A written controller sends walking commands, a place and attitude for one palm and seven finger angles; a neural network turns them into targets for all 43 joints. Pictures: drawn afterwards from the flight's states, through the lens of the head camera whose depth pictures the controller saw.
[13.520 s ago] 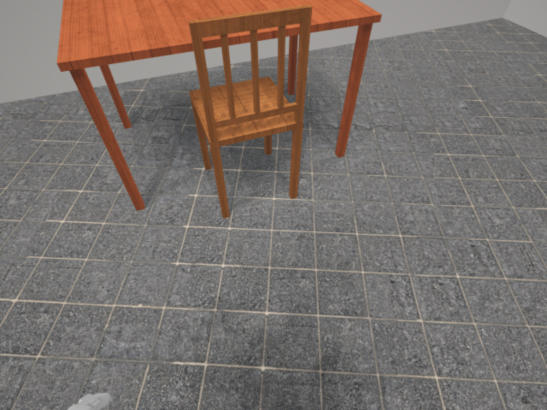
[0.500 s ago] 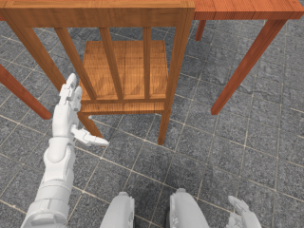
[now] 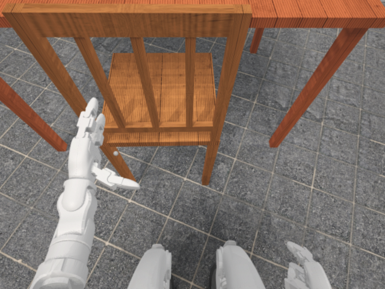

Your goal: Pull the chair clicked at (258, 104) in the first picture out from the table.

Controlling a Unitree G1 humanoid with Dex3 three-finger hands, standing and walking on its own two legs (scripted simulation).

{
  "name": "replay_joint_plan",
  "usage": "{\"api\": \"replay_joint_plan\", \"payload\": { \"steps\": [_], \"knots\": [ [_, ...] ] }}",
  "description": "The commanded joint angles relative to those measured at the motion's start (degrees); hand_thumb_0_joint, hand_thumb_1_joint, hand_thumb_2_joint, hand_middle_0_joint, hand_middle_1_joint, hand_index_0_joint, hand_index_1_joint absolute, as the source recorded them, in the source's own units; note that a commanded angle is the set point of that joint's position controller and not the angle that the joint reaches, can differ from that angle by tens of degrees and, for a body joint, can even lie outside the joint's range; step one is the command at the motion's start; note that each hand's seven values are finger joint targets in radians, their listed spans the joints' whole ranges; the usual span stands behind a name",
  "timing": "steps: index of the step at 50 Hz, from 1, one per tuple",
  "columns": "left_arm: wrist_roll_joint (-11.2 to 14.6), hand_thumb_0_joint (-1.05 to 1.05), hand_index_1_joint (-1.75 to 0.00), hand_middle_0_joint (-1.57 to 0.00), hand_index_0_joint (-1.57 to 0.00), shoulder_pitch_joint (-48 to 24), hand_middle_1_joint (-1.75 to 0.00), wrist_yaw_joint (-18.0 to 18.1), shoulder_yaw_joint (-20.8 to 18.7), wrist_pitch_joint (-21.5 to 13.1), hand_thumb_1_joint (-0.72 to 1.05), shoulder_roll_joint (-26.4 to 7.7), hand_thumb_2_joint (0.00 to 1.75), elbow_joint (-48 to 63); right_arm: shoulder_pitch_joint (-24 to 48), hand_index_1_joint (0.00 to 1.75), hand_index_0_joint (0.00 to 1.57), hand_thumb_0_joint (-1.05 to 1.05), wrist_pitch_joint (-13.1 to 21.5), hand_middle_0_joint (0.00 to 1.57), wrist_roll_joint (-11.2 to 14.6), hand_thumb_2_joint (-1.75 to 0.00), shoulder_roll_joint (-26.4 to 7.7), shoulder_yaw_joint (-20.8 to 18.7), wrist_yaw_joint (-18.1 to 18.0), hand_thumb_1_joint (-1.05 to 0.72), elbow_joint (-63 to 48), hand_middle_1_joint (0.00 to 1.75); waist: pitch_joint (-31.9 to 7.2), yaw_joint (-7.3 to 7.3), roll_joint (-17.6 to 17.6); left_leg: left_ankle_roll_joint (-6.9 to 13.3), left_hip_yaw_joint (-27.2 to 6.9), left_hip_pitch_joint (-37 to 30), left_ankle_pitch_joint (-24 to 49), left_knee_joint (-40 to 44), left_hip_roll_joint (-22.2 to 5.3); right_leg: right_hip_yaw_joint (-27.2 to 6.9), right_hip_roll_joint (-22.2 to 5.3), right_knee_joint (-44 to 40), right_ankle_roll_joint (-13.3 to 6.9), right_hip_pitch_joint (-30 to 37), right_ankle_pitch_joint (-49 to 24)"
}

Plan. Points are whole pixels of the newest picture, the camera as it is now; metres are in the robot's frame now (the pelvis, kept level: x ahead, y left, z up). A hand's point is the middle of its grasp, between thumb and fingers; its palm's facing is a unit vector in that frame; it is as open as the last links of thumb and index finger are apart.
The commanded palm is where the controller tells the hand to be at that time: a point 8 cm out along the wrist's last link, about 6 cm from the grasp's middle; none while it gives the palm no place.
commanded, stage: push the fingers through the gap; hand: left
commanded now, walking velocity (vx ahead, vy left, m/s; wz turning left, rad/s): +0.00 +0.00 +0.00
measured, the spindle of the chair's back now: (148, 90) +0.53 +0.11 +0.03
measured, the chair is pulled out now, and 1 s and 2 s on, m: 0.00 -0.04 -0.08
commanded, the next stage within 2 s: hook a spindle and tug to test in 1.62 s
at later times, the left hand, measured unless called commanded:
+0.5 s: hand (117, 138) +0.41 +0.16 +0.02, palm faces +0.03 -1.00 -0.05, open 16.9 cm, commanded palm +0.39 +0.21 +0.02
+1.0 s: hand (118, 117) +0.46 +0.17 +0.02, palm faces +0.05 -1.00 -0.04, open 17.1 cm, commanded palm +0.45 +0.21 +0.02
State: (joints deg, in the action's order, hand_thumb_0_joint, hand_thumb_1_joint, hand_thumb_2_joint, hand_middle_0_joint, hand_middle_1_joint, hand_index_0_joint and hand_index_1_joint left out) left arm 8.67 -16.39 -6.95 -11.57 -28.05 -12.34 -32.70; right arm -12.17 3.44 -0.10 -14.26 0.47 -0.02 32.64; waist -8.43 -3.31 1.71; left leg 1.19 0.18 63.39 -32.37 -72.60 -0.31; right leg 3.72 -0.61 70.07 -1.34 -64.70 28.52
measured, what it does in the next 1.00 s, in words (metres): stands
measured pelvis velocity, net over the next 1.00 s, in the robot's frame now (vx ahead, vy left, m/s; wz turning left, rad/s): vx -0.02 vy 0.00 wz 0.00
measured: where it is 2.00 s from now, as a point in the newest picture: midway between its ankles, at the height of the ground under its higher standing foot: outside the picture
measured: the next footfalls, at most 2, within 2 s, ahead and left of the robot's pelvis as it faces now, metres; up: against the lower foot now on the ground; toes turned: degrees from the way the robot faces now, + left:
none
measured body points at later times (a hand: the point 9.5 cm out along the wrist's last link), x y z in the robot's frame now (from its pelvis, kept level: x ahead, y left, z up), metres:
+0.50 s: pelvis +0.00 +0.00 +0.00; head +0.13 +0.00 +0.43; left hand +0.40 +0.22 +0.03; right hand +0.11 -0.26 -0.12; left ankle +0.02 +0.11 -0.62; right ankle +0.04 -0.11 -0.62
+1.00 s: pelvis -0.02 +0.00 -0.01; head +0.13 +0.01 +0.41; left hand +0.45 +0.22 +0.03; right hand +0.04 -0.26 -0.13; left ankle +0.02 +0.11 -0.62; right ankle +0.04 -0.11 -0.62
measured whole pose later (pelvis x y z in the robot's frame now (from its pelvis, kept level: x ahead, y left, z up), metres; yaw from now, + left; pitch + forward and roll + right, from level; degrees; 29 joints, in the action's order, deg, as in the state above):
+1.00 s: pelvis -0.02 +0.00 -0.01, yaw +0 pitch +26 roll -3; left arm 4.8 -44.1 -6.7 -18.7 -31.6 -20.2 -61.6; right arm -16.2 1.2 -1.8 -15.3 1.4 0.5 36.8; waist -8.0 -7.4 2.3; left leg 1.4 -1.0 70.4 -31.0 -75.6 -0.4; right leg 4.8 -0.6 71.6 -1.3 -70.7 26.7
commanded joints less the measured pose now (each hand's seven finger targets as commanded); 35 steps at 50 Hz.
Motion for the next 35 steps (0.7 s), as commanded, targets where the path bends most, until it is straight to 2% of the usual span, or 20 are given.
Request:
{"api": "replay_joint_plan", "payload": {
  "steps": [1,3,5,6,7,9,10,11,13,18,19,22,23,25,28,30,31,33,34,35],
  "knots": [
    [1.27,0.00,-0.08,-0.06,-0.06,-11.82,-0.08,-0.51,0.08,-4.25,-0.50,-6.48,0.30,14.19,-3.64,0.30,0.20,0.00,2.32,0.20,0.16,-0.90,-8.20,-3.53,-0.28,-0.90,-5.89,0.30,-25.25,-0.80,0.33,-0.40,-2.28,-15.23,20.48,9.47,0.33,-2.12,0.48,-8.12,-0.22,17.62,-16.51],
    [0.68,0.00,-0.08,-0.06,-0.06,-14.74,-0.08,-0.54,1.14,-4.03,-0.50,-6.00,0.30,12.96,-3.72,0.30,0.20,0.00,2.31,0.20,0.22,-0.90,-8.36,-3.53,-0.46,-0.90,-5.15,0.30,-24.00,-1.71,0.08,-0.36,-2.52,-13.98,18.68,9.12,0.31,-2.12,0.45,-7.97,-0.13,15.91,-14.93],
    [0.42,0.00,-0.08,-0.06,-0.06,-17.91,-0.08,0.04,0.38,-4.13,-0.50,-6.92,0.30,11.97,-3.85,0.30,0.20,0.00,2.40,0.20,0.18,-0.90,-8.59,-3.48,-0.70,-0.90,-4.52,0.30,-22.78,-2.04,0.30,-0.36,-2.90,-13.57,16.78,9.18,0.38,-1.97,0.45,-8.06,-0.19,14.18,-12.60],
    [0.30,0.00,-0.08,-0.06,-0.06,-17.92,-0.08,0.37,-0.65,-4.02,-0.50,-7.68,0.30,10.58,-3.89,0.30,0.20,0.00,2.39,0.20,0.15,-0.90,-8.58,-3.46,-0.75,-0.90,-4.30,0.30,-22.49,-1.65,0.51,-0.38,-2.67,-12.85,16.02,9.20,0.52,-2.18,0.43,-8.19,-0.25,14.56,-12.06],
    [0.14,0.00,-0.08,-0.06,-0.06,-19.29,-0.08,0.67,-0.79,-4.23,-0.50,-7.94,0.30,10.96,-3.88,0.30,0.20,0.00,2.42,0.20,0.01,-0.90,-8.56,-3.45,-0.80,-0.90,-4.29,0.30,-23.57,-1.85,0.45,-0.26,-2.62,-13.02,16.34,8.99,0.56,-2.27,0.38,-8.20,-0.21,14.81,-12.44],
    [-0.09,0.00,-0.08,-0.06,-0.06,-19.51,-0.08,1.01,-1.52,-4.38,-0.50,-8.81,0.30,10.98,-4.16,0.30,0.20,0.00,2.43,0.20,-0.05,-0.90,-8.55,-3.50,-0.76,-0.90,-4.56,0.30,-25.17,-1.30,1.86,-0.36,-2.51,-13.83,17.28,9.06,0.69,-2.40,0.45,-8.01,-0.34,15.60,-13.03],
    [-0.03,0.00,-0.08,-0.06,-0.06,-19.72,-0.08,1.13,-2.46,-4.38,-0.50,-9.45,0.30,10.55,-4.26,0.30,0.20,0.00,2.34,0.20,-0.15,-0.90,-8.49,-3.34,-0.72,-0.90,-4.37,0.30,-26.36,-1.04,1.20,-0.32,-2.36,-13.50,17.74,8.96,0.84,-2.61,0.40,-7.96,-0.29,16.95,-13.96],
    [-0.20,0.00,-0.08,-0.06,-0.06,-19.66,-0.08,1.20,-3.56,-4.29,-0.50,-10.70,0.30,9.20,-4.33,0.30,0.20,0.00,2.19,0.20,-0.07,-0.90,-8.49,-3.35,-0.72,-0.90,-4.19,0.30,-25.31,-0.97,0.87,-0.40,-2.27,-12.89,17.99,8.95,0.72,-2.66,0.45,-7.89,-0.35,17.06,-14.46],
    [-0.33,0.00,-0.08,-0.06,-0.06,-20.57,-0.08,0.92,-2.49,-4.18,-0.50,-9.47,0.30,8.63,-4.44,0.30,0.20,0.00,2.10,0.20,-0.18,-0.90,-8.25,-3.26,-0.51,-0.90,-4.23,0.30,-26.10,-1.22,1.06,-0.30,-1.93,-12.48,18.32,8.68,0.81,-2.91,0.42,-7.90,-0.23,17.88,-15.41],
    [0.10,0.00,-0.08,-0.06,-0.06,-20.60,-0.08,0.28,-5.57,-3.57,-0.50,-12.00,0.30,4.10,-5.30,0.30,0.20,0.00,1.61,0.20,0.02,-0.90,-8.50,-3.11,-0.55,-0.90,-4.37,0.30,-25.31,-0.98,-1.73,-0.03,-1.36,-9.28,16.91,8.92,0.93,-3.57,0.60,-8.54,-0.11,20.28,-15.59],
    [0.08,0.00,-0.08,-0.06,-0.06,-22.67,-0.08,-0.06,-3.78,-3.70,-0.50,-10.70,0.30,4.12,-5.26,0.30,0.20,0.00,1.76,0.20,0.07,-0.90,-8.44,-2.94,-0.53,-0.90,-4.43,0.30,-24.72,-1.67,0.76,0.01,-1.47,-9.99,16.59,9.00,0.96,-3.36,0.72,-8.49,-0.25,18.48,-14.80],
    [0.10,0.00,-0.08,-0.06,-0.06,-26.84,-0.08,-0.45,-3.89,-4.36,-0.50,-11.14,0.30,3.63,-6.06,0.30,0.20,0.00,1.86,0.20,-0.11,-0.90,-8.63,-3.12,-0.55,-0.90,-3.54,0.30,-25.88,-2.46,0.99,0.11,-1.52,-10.66,16.59,8.50,0.82,-3.59,0.60,-8.67,-0.10,17.81,-14.45],
    [0.09,0.00,-0.08,-0.06,-0.06,-27.69,-0.08,-0.49,-4.65,-4.42,-0.50,-11.97,0.30,2.36,-6.58,0.30,0.20,0.00,1.83,0.20,-0.14,-0.90,-8.75,-3.18,-0.59,-0.90,-3.06,0.30,-25.78,-2.60,-0.23,0.10,-1.55,-10.09,16.09,8.35,0.79,-3.62,0.65,-8.72,-0.04,18.04,-14.07],
    [-0.09,0.00,-0.08,-0.06,-0.06,-29.70,-0.08,-0.59,-4.86,-4.87,-0.50,-12.46,0.30,0.52,-6.81,0.30,0.20,0.00,1.81,0.20,-0.21,-0.90,-8.91,-3.04,-0.67,-0.90,-2.64,0.30,-24.62,-3.12,0.43,0.12,-1.77,-9.70,15.18,8.49,0.82,-3.44,0.72,-8.78,-0.07,16.82,-12.82],
    [-0.79,0.00,-0.08,-0.06,-0.06,-34.82,-0.08,-0.73,-5.49,-5.56,-0.50,-14.20,0.30,-0.89,-7.63,0.30,0.20,0.00,1.69,0.20,-0.38,-0.90,-9.17,-3.20,-0.82,-0.90,-1.70,0.30,-25.56,-3.84,1.26,0.27,-1.79,-9.73,14.84,7.87,0.75,-3.77,0.63,-8.67,-0.03,15.97,-12.23],
    [-1.11,0.00,-0.08,-0.06,-0.06,-35.26,-0.08,-0.88,-5.24,-5.58,-0.50,-13.72,0.30,-2.57,-8.15,0.30,0.20,0.00,1.52,0.20,-0.46,-0.90,-9.24,-3.28,-0.74,-0.90,-1.39,0.30,-26.43,-3.75,2.76,0.07,-2.07,-11.37,15.40,8.13,0.80,-3.24,0.67,-8.62,-0.18,15.08,-11.85],
    [-1.23,0.00,-0.08,-0.06,-0.06,-37.51,-0.08,-0.85,-4.92,-5.52,-0.50,-14.09,0.30,-3.67,-8.30,0.30,0.20,0.00,1.35,0.20,-0.44,-0.90,-9.50,-3.18,-0.83,-0.90,-1.01,0.30,-25.56,-4.53,1.95,0.11,-2.45,-11.16,15.44,8.07,0.61,-3.10,0.73,-8.43,-0.18,14.12,-11.76],
    [-1.49,0.00,-0.08,-0.06,-0.06,-41.43,-0.08,-0.98,-2.84,-5.60,-0.50,-11.83,0.30,-5.06,-8.38,0.30,0.20,0.00,1.29,0.20,-0.50,-0.90,-9.34,-3.18,-0.74,-0.90,-0.55,0.30,-25.38,-5.43,2.76,0.26,-2.46,-11.05,13.39,7.88,0.72,-3.14,0.70,-9.00,-0.09,12.63,-9.51],
    [-1.50,0.00,-0.08,-0.06,-0.06,-42.92,-0.08,-0.85,-3.59,-5.68,-0.50,-12.88,0.30,-6.35,-8.89,0.30,0.20,0.00,1.27,0.20,-0.56,-0.90,-9.59,-3.19,-0.83,-0.90,-0.26,0.30,-24.95,-5.94,2.22,0.42,-2.60,-10.84,12.75,7.73,0.68,-3.02,0.82,-9.01,-0.09,11.91,-8.65],
    [-1.90,0.00,-0.08,-0.06,-0.06,-43.58,-0.08,-0.66,-5.40,-5.95,-0.50,-15.46,0.30,-6.85,-9.16,0.30,0.20,0.00,1.13,0.20,-0.73,-0.90,-10.08,-3.19,-0.87,-0.90,0.02,0.30,-26.14,-5.42,2.95,0.30,-2.89,-11.24,12.62,7.80,0.60,-3.05,0.81,-8.80,-0.17,11.73,-8.12]
  ]
}}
